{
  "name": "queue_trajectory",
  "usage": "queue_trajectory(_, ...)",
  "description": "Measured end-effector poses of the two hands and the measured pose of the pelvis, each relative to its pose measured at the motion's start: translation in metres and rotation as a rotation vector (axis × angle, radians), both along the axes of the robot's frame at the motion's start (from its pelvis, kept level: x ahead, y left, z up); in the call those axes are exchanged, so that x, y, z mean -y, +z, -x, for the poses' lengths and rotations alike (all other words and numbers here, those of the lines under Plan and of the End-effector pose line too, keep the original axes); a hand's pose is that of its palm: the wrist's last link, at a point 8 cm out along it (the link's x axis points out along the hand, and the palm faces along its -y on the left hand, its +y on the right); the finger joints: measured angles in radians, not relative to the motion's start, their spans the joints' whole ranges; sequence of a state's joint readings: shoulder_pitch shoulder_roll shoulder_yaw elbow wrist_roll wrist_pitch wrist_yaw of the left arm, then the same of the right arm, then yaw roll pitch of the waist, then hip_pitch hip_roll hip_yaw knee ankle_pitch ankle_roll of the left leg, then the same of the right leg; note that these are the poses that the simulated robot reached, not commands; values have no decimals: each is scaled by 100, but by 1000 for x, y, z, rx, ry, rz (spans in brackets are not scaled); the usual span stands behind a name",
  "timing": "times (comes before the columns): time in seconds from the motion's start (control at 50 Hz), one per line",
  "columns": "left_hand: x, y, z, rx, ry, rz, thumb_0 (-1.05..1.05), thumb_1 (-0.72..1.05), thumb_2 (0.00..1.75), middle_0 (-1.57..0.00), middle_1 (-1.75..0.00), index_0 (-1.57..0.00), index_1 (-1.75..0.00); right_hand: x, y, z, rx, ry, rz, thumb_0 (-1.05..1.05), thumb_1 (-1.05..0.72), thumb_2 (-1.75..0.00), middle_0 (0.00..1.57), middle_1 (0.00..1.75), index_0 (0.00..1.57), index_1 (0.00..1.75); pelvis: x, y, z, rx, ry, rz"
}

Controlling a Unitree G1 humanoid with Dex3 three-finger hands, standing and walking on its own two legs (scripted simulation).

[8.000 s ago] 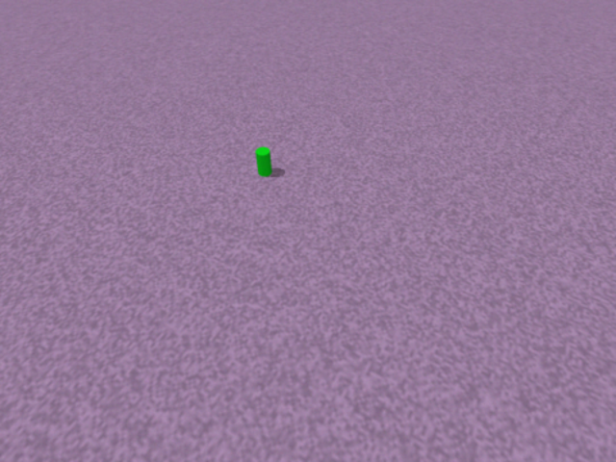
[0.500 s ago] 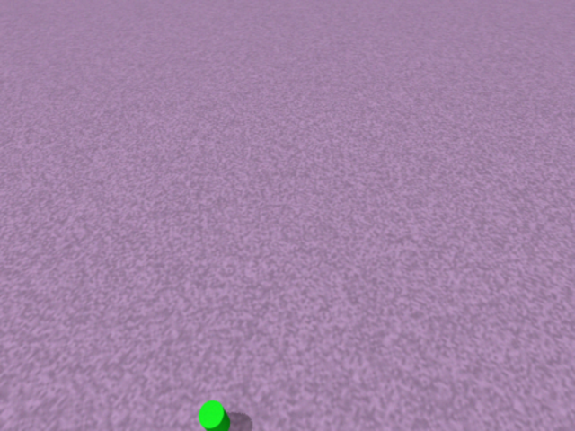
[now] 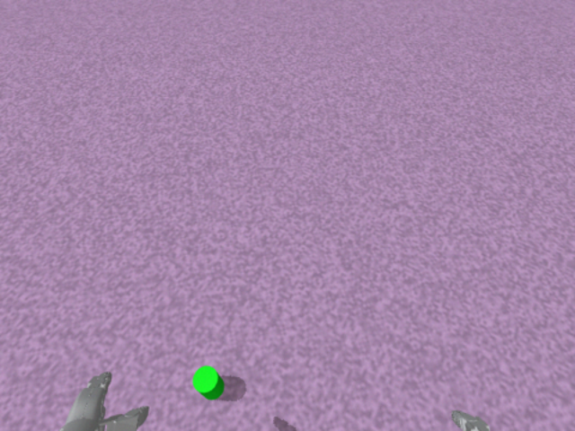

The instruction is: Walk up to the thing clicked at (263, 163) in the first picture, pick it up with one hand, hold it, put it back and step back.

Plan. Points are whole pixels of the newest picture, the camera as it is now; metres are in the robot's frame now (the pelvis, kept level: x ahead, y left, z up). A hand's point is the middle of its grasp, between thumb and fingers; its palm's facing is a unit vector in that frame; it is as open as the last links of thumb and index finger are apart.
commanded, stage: go down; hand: left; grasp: from the side
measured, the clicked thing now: (209, 383) +0.31 +0.25 -0.70
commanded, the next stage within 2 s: none
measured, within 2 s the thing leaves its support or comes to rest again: neither
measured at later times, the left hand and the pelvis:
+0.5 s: hand out of the picture +0.15 +0.30 -0.19, palm faces +0.09 -0.94 -0.33, open 17.2 cm; pelvis -0.01 +0.02 -0.07, yaw +0 degrees
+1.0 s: hand (101, 420) +0.17 +0.35 -0.27, palm faces +0.18 -0.95 -0.26, open 17.3 cm; pelvis -0.04 +0.02 -0.19, yaw +0 degrees
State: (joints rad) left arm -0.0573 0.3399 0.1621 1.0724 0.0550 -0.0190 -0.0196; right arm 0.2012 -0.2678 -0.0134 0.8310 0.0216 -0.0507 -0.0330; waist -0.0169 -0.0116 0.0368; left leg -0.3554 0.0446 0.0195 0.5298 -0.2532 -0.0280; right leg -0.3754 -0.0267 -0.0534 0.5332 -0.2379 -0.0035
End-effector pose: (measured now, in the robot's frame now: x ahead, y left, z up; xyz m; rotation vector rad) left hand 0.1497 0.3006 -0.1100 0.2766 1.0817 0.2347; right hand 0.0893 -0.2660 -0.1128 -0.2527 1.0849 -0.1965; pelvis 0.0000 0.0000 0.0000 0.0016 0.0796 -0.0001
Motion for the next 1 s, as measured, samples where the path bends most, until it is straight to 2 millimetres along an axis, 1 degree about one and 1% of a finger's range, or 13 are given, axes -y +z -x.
queue_trajectory(0.04,-4,-2,-6,8,-3,-5,0,46,45,-5,-10,-6,-9,-6,-2,1,14,-8,-9,1,-97,-92,21,30,21,30,-2,-4,0,-17,-4,1)
queue_trajectory(0.08,-9,-5,-8,6,3,-7,0,36,37,-4,-8,-5,-7,-11,-5,2,25,-14,-17,1,-96,-92,21,30,21,30,-4,-8,-1,-34,-5,3)
queue_trajectory(0.14,-17,-14,-6,6,11,-6,0,20,28,-4,-7,-5,-7,-15,-11,1,44,-13,-18,1,-95,-91,21,30,21,30,-8,-17,0,-66,-8,7)
queue_trajectory(0.22,-28,-27,1,26,10,-5,0,-1,19,-4,-7,-5,-7,-17,-20,-4,80,-7,-3,1,-93,-91,21,30,21,30,-13,-33,2,-104,-9,13)
queue_trajectory(0.34,-33,-39,12,58,3,-3,0,-28,9,-6,-8,-7,-8,-23,-29,-22,148,19,26,1,-91,-90,21,30,21,30,-21,-52,4,-141,-5,26)
queue_trajectory(0.44,-36,-45,16,71,9,-2,-1,-44,5,-8,-9,-9,-9,-31,-32,-41,218,51,37,1,-90,-90,21,30,21,30,-23,-64,6,-165,-1,34)
queue_trajectory(0.52,-40,-48,19,76,21,-7,-1,-51,3,-9,-8,-10,-8,-39,-34,-54,269,77,39,1,-90,-90,21,30,21,30,-24,-71,7,-182,3,41)
queue_trajectory(0.62,-47,-54,23,84,38,-3,-1,-54,1,-9,-7,-10,-7,-45,-40,-64,312,102,39,1,-90,-90,21,30,21,30,-24,-82,9,-209,6,46)
queue_trajectory(0.74,-58,-70,26,129,46,12,-1,-53,1,-9,-6,-10,-6,-46,-59,-68,327,136,43,1,-92,-90,21,30,21,30,-23,-103,13,-256,8,47)
queue_trajectory(0.8,-65,-81,27,169,45,21,-1,-53,0,-9,-6,-10,-5,-44,-75,-68,321,153,48,1,-93,-90,21,30,21,30,-23,-117,17,-287,7,46)
queue_trajectory(0.86,-76,-95,24,226,46,24,-1,-52,0,-9,-5,-10,-5,-42,-94,-68,308,175,56,1,-94,-91,21,30,21,30,-22,-135,22,-323,9,47)
queue_trajectory(0.94,-90,-116,13,326,31,24,-1,-53,2,-9,-7,-10,-7,-37,-127,-68,282,206,70,1,-94,-91,21,30,21,30,-21,-164,30,-370,12,46)
queue_trajectory(1.0,-98,-131,2,396,5,29,-1,-53,3,-8,-9,-9,-8,-33,-153,-67,259,220,80,1,-94,-91,21,30,21,30,-19,-185,36,-397,11,48)
